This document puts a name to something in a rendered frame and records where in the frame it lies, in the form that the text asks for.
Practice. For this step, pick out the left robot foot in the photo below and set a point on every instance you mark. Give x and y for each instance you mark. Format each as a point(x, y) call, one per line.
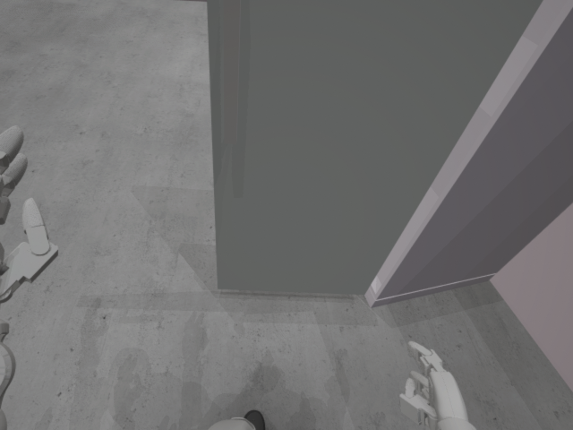
point(256, 418)

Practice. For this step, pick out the robot left hand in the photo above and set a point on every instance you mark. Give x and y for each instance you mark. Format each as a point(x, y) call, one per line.
point(26, 261)

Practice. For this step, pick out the robot left shin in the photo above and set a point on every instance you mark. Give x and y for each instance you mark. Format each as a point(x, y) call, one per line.
point(240, 418)

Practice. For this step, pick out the fridge door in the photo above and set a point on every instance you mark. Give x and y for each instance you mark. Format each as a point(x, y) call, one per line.
point(347, 111)

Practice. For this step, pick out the robot right hand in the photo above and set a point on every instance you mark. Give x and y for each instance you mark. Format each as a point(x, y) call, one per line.
point(441, 397)

